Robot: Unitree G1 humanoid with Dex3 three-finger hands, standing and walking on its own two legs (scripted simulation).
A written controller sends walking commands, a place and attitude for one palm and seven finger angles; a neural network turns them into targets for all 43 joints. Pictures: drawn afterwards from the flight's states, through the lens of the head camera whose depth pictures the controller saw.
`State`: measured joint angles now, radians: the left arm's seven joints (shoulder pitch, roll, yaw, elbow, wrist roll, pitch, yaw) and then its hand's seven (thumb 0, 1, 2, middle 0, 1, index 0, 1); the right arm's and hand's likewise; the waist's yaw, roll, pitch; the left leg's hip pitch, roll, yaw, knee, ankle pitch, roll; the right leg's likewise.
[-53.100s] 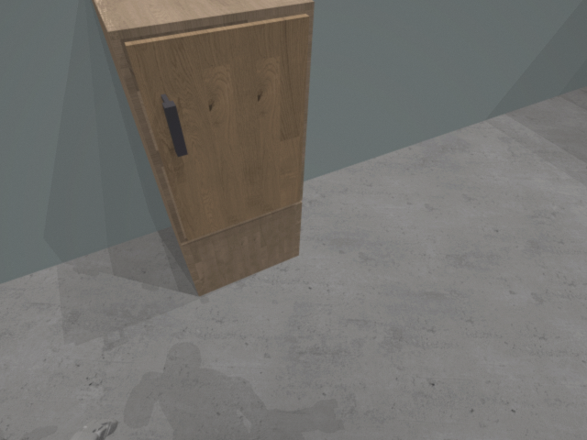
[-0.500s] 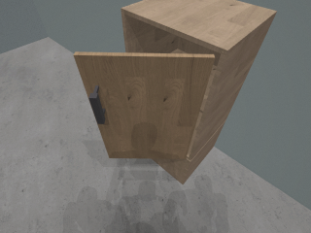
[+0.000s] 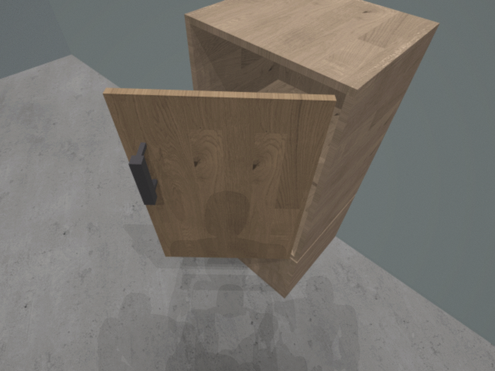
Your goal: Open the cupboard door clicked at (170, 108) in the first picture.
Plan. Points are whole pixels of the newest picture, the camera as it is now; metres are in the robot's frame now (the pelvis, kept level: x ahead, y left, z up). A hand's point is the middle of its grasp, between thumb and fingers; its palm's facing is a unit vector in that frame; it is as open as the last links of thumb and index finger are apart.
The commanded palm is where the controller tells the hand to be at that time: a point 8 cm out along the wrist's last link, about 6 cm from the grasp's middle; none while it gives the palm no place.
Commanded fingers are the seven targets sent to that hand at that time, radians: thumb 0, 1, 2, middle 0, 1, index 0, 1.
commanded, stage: look again from close up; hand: left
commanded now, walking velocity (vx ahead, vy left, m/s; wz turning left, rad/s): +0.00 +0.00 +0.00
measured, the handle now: (146, 174) +0.47 +0.24 +0.01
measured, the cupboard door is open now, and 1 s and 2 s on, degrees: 42 42 42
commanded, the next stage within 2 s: raise the hand with hooked fingers in 0.54 s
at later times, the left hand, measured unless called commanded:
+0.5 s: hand out of the picture +0.02 +0.18 -0.17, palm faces +0.01 -0.98 -0.21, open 7.4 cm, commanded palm none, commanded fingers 0.00 0.90 0.90 -0.20 -0.30 -0.20 -0.30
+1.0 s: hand (139, 348) +0.16 +0.18 -0.04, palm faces +0.01 -1.00 +0.00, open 8.3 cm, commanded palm +0.12 +0.25 -0.05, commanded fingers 0.00 0.46 0.71 -0.23 -0.58 -0.23 -0.58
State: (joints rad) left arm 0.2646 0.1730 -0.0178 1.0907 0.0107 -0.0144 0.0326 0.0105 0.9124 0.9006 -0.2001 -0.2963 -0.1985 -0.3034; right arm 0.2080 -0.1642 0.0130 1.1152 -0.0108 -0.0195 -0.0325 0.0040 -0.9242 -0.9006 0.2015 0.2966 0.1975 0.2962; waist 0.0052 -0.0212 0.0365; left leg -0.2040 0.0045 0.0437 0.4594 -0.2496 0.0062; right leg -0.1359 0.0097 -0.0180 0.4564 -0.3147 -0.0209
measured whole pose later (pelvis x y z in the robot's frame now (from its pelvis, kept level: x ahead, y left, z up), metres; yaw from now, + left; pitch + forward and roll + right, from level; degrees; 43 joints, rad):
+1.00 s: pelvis -0.05 -0.01 -0.06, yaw +1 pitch +10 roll +0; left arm 0.29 0.20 0.16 0.27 -0.25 -0.55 -0.31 0.01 0.68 0.80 -0.21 -0.44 -0.21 -0.45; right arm 0.14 -0.25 -0.04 0.59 0.02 -0.23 -0.01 0.01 -0.91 -0.90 0.20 0.30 0.20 0.30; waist -0.01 -0.04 -0.12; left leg -0.75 0.01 0.02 0.97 -0.38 0.00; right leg -0.68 0.00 -0.05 1.01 -0.49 -0.04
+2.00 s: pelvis -0.04 +0.03 -0.05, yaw +2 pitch +9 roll -3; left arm 0.09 0.37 0.34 0.25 -0.33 -0.23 -0.38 0.00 -0.44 0.33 -0.29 -1.16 -0.29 -1.17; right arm 0.24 -0.25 0.06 0.55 0.04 -0.20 -0.08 0.01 -0.90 -0.90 0.21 0.30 0.20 0.30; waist 0.01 0.02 -0.10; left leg -0.70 0.00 -0.01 0.94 -0.39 0.05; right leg -0.58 0.00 -0.07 0.86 -0.44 0.01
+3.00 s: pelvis -0.04 +0.00 -0.04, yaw +2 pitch +8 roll -2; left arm -0.08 0.41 0.43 0.48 -0.34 -0.27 -0.48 -0.01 -0.50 0.30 -0.30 -1.20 -0.30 -1.20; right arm 0.27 -0.27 0.05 0.60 0.05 -0.19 -0.10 0.01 -0.90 -0.90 0.21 0.30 0.20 0.30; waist 0.00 0.02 -0.07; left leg -0.64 0.02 -0.01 0.85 -0.36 0.01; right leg -0.53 0.02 -0.07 0.82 -0.43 -0.02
